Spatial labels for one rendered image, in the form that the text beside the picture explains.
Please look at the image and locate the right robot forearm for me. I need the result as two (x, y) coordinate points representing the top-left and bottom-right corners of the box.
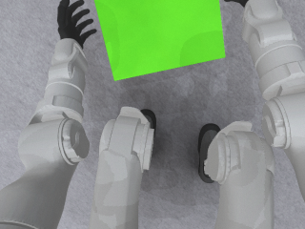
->
(241, 0), (305, 101)

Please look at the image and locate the right robot foot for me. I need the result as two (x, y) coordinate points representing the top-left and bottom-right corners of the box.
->
(197, 123), (221, 183)

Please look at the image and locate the robot left hand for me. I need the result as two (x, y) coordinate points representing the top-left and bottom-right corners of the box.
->
(57, 0), (97, 49)

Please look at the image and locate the left robot forearm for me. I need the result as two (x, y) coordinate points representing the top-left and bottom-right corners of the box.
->
(17, 38), (89, 163)

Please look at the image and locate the robot left upper arm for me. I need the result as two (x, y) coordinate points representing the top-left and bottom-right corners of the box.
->
(0, 117), (90, 229)

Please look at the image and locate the robot right upper arm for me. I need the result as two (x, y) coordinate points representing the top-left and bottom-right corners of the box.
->
(261, 92), (305, 202)

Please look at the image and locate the carton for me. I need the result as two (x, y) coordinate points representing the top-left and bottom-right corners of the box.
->
(94, 0), (226, 81)

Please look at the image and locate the robot left thigh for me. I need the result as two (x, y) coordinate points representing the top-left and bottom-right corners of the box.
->
(89, 115), (154, 229)

